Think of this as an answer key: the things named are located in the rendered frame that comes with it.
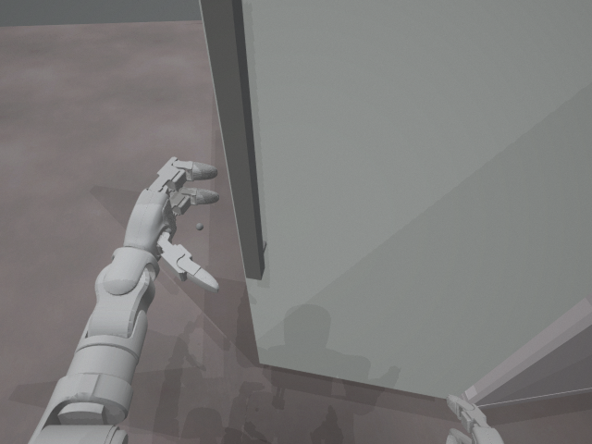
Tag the left robot hand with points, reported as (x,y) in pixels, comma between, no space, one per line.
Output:
(156,210)

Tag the handle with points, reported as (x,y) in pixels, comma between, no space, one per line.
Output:
(224,28)

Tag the right robot hand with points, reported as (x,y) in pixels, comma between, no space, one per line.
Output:
(474,421)

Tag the left robot upper arm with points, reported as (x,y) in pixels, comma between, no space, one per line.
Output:
(82,434)

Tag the fridge door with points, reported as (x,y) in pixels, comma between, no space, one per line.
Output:
(424,172)

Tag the left robot forearm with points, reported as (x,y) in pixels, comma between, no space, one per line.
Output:
(97,388)

